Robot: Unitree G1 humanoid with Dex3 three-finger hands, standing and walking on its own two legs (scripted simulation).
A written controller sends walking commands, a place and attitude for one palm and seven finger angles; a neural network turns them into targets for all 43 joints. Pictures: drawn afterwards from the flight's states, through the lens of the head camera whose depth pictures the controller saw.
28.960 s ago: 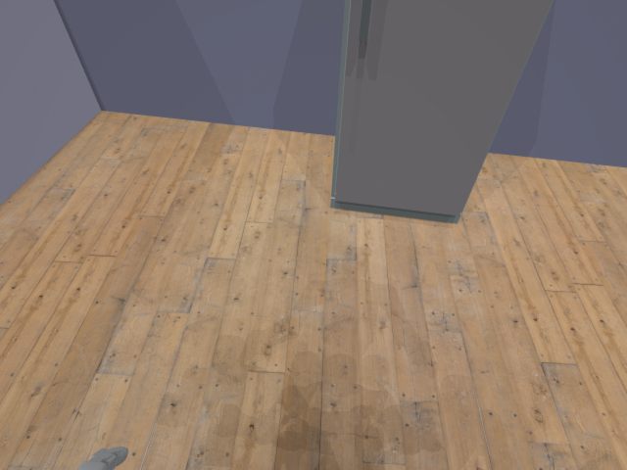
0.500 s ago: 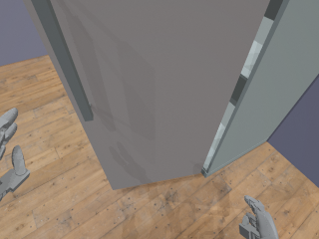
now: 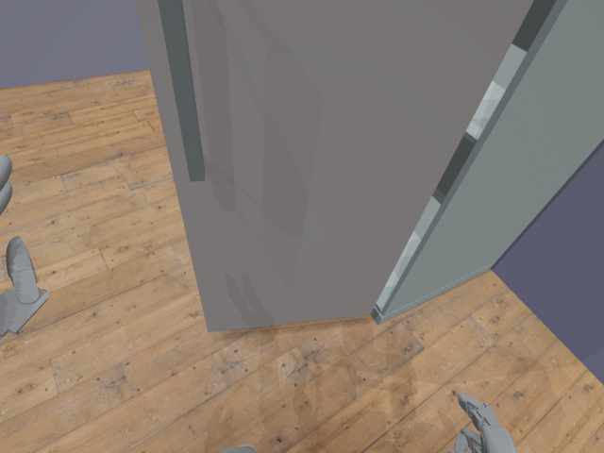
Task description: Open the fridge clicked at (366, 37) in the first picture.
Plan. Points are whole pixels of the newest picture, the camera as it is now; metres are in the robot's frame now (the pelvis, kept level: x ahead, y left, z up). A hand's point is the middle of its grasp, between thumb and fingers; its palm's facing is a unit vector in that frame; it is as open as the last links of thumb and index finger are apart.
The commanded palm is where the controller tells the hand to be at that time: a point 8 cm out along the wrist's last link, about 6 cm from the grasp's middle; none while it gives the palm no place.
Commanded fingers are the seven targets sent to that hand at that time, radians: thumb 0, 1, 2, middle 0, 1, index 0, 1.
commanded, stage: step back with the hand held close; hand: left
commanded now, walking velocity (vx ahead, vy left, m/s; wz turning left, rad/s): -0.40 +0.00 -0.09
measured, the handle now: (182, 63) +0.53 +0.22 +0.23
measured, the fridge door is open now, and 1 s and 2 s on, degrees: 72 72 72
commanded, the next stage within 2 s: stop stepping back and stand still in 0.34 s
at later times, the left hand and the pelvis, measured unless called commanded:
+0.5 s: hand (9, 419) +0.11 +0.21 +0.20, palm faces +0.31 -0.79 -0.53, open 7.4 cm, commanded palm +0.07 +0.26 +0.19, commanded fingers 0.00 0.90 0.90 -0.20 -0.30 -0.20 -0.30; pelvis -0.09 -0.03 +0.02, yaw -5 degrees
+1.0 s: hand out of the picture +0.00 +0.27 +0.19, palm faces +0.49 -0.75 -0.44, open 7.4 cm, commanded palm -0.04 +0.29 +0.19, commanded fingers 0.00 0.90 0.90 -0.20 -0.30 -0.20 -0.30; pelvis -0.18 -0.01 +0.01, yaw +1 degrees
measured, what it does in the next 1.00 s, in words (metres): walks backwards: right foot, then left foot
